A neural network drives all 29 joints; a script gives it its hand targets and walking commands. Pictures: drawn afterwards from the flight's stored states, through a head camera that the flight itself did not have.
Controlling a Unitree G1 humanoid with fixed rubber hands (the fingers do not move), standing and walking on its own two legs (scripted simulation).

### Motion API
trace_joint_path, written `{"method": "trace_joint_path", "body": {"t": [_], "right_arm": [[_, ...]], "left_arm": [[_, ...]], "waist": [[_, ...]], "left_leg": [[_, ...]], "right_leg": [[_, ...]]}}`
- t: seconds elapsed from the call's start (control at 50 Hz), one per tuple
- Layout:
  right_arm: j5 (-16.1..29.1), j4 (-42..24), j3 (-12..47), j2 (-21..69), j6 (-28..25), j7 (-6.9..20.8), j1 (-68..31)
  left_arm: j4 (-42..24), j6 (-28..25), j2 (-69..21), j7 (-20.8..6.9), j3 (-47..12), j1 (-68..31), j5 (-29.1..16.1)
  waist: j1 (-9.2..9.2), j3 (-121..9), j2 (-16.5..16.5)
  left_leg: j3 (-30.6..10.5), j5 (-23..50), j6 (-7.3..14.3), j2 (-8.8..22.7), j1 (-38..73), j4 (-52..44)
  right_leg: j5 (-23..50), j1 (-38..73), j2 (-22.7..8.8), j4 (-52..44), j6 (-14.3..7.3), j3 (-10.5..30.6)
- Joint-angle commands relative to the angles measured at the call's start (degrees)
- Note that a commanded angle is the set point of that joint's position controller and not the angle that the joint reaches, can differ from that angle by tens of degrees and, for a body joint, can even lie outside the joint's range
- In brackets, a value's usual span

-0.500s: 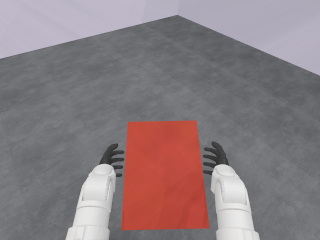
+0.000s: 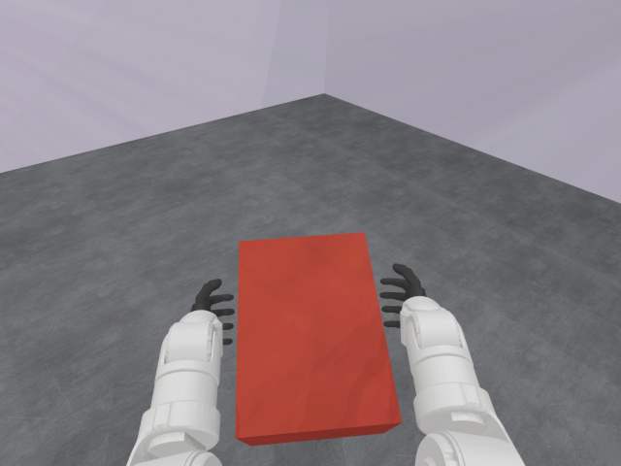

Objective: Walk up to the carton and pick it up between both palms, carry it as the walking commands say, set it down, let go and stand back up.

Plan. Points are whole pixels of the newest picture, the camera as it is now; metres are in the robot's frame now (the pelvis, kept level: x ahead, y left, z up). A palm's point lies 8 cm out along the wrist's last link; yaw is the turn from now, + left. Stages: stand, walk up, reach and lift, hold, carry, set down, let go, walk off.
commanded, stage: hold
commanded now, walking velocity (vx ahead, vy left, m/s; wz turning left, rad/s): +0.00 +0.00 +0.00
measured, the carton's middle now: (309, 335) +0.35 +0.04 -0.04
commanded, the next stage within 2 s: set down in 0.38 s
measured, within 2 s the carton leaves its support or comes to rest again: neither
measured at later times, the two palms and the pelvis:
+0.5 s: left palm (198, 338) +0.26 +0.19 +0.04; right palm (411, 312) +0.33 -0.11 +0.07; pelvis +0.00 -0.01 +0.00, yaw +0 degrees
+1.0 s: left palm (200, 358) +0.28 +0.20 -0.04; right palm (388, 342) +0.35 -0.09 -0.03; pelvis +0.02 -0.01 -0.02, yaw +1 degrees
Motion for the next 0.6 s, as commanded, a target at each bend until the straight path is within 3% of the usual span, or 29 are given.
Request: {"method": "trace_joint_path", "body": {"t": [0.0,0.1,0.18,0.26,0.34,0.36,0.38,0.42,0.46,0.5,0.58], "right_arm": [[17.8,1.8,25.1,62.4,-3.2,22.8,-33.9],[18.1,5.7,21.8,63.0,-5.2,23.3,-37.1],[17.2,6.7,18.9,62.8,-6.1,23.0,-39.5],[16.7,7.9,18.5,63.1,-6.0,22.5,-39.0],[16.2,6.4,19.0,63.4,-5.6,22.2,-37.4],[16.2,6.7,18.9,63.2,-5.3,22.1,-37.6],[11.3,8.7,20.6,63.6,-4.7,22.1,-30.1],[10.4,9.5,17.1,61.9,-5.3,22.0,-26.6],[10.5,6.7,15.9,60.8,-6.5,21.7,-27.3],[10.4,5.6,16.3,60.1,-7.8,21.5,-27.4],[9.8,3.6,17.0,59.4,-10.3,19.4,-25.6]], "left_arm": [[-3.6,-5.6,-56.1,-16.8,-28.7,-49.1,-17.9],[1.2,-6.4,-57.6,-17.0,-26.4,-52.1,-17.3],[4.3,-7.0,-57.6,-17.9,-24.2,-53.5,-16.9],[4.3,-7.2,-55.7,-18.4,-22.8,-53.7,-15.9],[2.1,-6.9,-55.8,-19.0,-23.8,-53.1,-16.3],[3.8,-6.5,-54.3,-19.0,-22.3,-51.5,-15.5],[7.2,-5.4,-51.1,-18.1,-17.0,-31.4,-14.1],[3.0,-5.9,-47.9,-18.2,-19.3,-34.9,-14.7],[-0.5,-6.6,-47.9,-18.3,-22.3,-37.7,-15.8],[-3.9,-7.9,-47.4,-18.1,-24.1,-40.8,-16.3],[-6.1,-11.0,-47.6,-18.3,-27.4,-42.5,-17.7]], "waist": [[1.3,-13.3,1.0],[1.46,-16.4,2.0],[0.7,-18.4,0.3],[1.63,-19.0,0.2],[0.38,-20.3,-0.4],[1.18,-18.6,-0.9],[8.4,-17.0,-8.5],[4.75,-13.7,-4.3],[2.37,-11.4,-1.3],[1.91,-11.2,1.2],[-0.03,-14.5,0.8]], "left_leg": [[-6.9,-7.3,1.8,0.5,0.7,-5.2],[-6.7,-7.2,1.4,1.3,0.6,-5.6],[-5.7,-6.2,1.0,1.2,2.2,-4.8],[-5.0,-5.5,0.9,1.0,3.0,-4.2],[-4.7,-4.3,0.8,0.7,4.6,-3.5],[-4.5,-6.4,1.1,0.7,3.3,-3.6],[-3.8,0.5,3.0,-2.3,4.1,-0.7],[-4.4,-0.2,2.4,-2.1,4.9,-0.6],[-4.4,-4.2,1.9,-2.6,4.1,-0.1],[-4.0,-6.4,1.6,-3.2,2.0,1.2],[-4.0,-4.8,1.4,-4.0,0.2,4.2]], "right_leg": [[-1.9,-1.5,0.2,-5.4,-0.2,6.4],[-1.2,-1.1,0.3,-4.7,-0.3,6.2],[-1.7,-3.3,-0.3,-5.6,-0.3,6.5],[-2.5,-4.6,-0.9,-6.3,-0.3,6.9],[-2.0,-5.8,-1.1,-6.7,-0.4,7.3],[-3.9,-5.4,-1.3,-7.1,-0.3,7.6],[-5.5,-7.9,0.7,-9.5,-0.9,4.6],[-5.6,-12.1,0.5,-9.5,-1.2,4.7],[-8.7,-14.1,0.1,-9.8,-1.7,5.0],[-10.9,-14.2,-0.5,-9.3,-2.2,5.7],[-8.2,-13.7,-0.6,-7.4,-2.0,5.7]]}}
